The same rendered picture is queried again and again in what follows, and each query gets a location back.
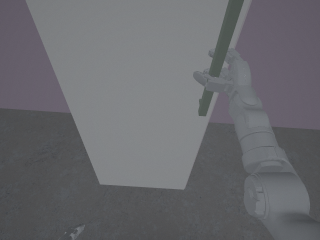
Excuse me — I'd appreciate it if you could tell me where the robot right hand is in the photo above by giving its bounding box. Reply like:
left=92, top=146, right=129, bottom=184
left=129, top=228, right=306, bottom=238
left=193, top=48, right=252, bottom=97

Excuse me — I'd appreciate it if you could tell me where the right robot upper arm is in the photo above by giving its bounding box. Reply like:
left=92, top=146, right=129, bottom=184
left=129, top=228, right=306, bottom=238
left=243, top=172, right=320, bottom=240

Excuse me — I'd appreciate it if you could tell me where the robot right forearm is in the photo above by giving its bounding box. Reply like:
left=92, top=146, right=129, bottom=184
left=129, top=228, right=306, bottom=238
left=228, top=85, right=310, bottom=212

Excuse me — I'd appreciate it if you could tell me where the handle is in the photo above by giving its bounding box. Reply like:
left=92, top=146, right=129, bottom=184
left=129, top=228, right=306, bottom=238
left=198, top=0, right=244, bottom=117

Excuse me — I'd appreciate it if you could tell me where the fridge door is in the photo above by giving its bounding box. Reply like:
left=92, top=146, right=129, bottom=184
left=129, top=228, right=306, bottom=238
left=25, top=0, right=250, bottom=190

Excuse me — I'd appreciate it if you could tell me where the robot left hand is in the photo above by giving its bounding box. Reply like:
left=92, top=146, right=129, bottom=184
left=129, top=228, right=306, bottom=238
left=58, top=223, right=85, bottom=240

